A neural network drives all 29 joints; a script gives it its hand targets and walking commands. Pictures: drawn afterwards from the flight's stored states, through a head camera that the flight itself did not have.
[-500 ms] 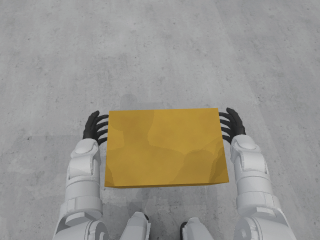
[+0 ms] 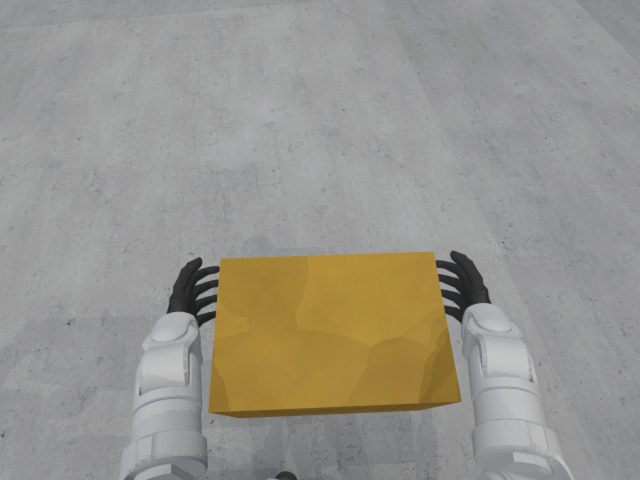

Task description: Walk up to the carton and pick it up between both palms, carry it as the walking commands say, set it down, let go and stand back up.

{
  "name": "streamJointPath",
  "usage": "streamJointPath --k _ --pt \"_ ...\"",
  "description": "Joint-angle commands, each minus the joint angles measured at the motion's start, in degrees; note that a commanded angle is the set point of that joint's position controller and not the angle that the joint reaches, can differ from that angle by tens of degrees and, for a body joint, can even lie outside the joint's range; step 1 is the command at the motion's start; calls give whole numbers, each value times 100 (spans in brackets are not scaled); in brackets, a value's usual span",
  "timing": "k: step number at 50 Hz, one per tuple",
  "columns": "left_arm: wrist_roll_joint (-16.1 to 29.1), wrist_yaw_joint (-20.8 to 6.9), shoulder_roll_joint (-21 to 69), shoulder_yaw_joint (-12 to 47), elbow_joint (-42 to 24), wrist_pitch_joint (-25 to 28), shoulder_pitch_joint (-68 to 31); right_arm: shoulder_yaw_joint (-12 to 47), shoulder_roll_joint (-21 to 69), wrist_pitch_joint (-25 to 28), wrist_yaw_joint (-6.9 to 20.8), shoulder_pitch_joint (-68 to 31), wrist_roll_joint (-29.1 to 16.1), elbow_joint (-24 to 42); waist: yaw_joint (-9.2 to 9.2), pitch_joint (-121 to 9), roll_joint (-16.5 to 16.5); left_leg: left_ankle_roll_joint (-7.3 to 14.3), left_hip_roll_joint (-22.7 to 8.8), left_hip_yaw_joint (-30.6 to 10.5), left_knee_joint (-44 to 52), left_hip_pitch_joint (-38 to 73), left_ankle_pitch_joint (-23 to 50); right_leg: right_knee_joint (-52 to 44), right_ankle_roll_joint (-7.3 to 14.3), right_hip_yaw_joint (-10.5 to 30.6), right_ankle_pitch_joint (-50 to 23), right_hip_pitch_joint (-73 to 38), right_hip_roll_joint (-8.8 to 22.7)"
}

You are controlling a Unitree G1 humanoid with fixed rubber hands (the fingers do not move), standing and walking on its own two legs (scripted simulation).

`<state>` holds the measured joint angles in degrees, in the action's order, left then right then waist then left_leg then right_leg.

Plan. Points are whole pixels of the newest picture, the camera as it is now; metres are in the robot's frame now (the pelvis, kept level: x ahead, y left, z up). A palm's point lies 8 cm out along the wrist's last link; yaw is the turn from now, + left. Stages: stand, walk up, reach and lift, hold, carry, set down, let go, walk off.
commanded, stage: reach and lift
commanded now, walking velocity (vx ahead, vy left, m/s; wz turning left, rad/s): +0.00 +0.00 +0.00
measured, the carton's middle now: (328, 341) +0.33 +0.02 -0.11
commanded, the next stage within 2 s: hold in 1.94 s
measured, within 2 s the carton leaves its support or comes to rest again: neither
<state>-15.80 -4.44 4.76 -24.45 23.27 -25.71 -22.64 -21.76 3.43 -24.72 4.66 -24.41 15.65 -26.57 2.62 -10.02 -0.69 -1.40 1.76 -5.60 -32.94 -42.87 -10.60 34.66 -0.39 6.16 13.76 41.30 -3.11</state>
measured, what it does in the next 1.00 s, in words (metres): stands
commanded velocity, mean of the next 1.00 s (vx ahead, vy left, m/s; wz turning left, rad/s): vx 0.00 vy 0.00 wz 0.00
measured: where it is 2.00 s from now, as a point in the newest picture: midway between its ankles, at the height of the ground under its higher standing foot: outside the picture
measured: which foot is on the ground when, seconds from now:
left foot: down 0.00-1.00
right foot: down 0.00-1.00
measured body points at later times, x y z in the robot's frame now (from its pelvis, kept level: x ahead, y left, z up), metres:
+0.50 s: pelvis +0.01 +0.00 +0.03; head +0.02 +0.01 +0.48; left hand +0.32 +0.21 +0.04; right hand +0.35 -0.17 +0.04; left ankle +0.04 +0.13 -0.72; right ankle +0.01 -0.12 -0.72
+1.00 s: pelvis +0.03 +0.00 +0.03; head -0.03 +0.00 +0.48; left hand +0.31 +0.20 +0.07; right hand +0.33 -0.18 +0.08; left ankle +0.04 +0.13 -0.72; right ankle +0.01 -0.12 -0.72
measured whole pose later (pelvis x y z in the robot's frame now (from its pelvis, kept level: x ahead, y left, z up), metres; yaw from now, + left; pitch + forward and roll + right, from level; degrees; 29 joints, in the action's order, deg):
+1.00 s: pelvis +0.03 +0.00 +0.03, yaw +0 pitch -5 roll +0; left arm -18.1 -2.9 6.8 -18.7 10.8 -41.9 -12.7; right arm -17.2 6.0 -39.9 4.0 -14.6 17.2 -14.9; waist 1.9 -2.7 -0.8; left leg -1.2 0.7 -5.6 -12.5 -1.3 -6.4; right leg 14.2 0.6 6.1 9.4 -0.2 -2.0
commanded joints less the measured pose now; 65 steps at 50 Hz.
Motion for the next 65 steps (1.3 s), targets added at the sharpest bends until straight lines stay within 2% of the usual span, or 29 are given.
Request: streamJointPath --k 1,11,20,30,36,43,53,65 --pt "1069 -1629 4879 3362 227 -12 -2710 3213 5000 65 1642 -2627 -1051 -137 25 -2683 -25 84 327 489 263 2326 1444 -519 44 -402 -1454 -1472 -245" --pt "1033 -1588 4889 3304 168 -271 -2632 3127 4945 -158 1670 -2620 -1101 -148 34 -1939 -9 38 313 464 835 3028 1129 -1136 61 -338 -1038 -2183 -233" --pt "1095 -1522 4937 3390 -51 -562 -2410 3146 4890 -398 1670 -2413 -1157 11 14 -1396 37 -17 314 409 1303 3779 1226 -1618 84 -275 -1014 -2790 -233" --pt "1306 -1417 4992 3788 -626 -970 -2001 3517 4887 -763 1651 -2047 -1367 620 12 -860 102 -40 285 365 1712 4518 1542 -1975 113 -275 -1255 -3444 -232" --pt "1365 -1368 4915 3884 -910 -1269 -1860 3661 4875 -1053 1609 -1911 -1423 953 48 -371 31 -28 296 398 1944 4669 1384 -2156 85 -273 -1158 -3611 -207" --pt "1411 -1389 4823 3968 -1195 -1515 -1791 3704 4915 -1342 1534 -1730 -1411 1183 -19 -157 -12 -16 350 411 2068 4750 1388 -2317 17 -241 -1316 -3782 -186" --pt "1345 -1466 4779 3897 -1164 -1513 -1968 3594 4927 -1441 1486 -1862 -1359 1203 -167 -192 8 -13 403 411 2038 4599 1236 -2314 -37 -236 -1399 -3964 -173" --pt "1274 -1469 4930 3842 -1030 -1429 -2086 3515 4900 -1422 1557 -2019 -1340 1161 -272 -334 13 -39 396 376 2046 4575 1232 -2299 -30 -288 -1411 -3973 -206"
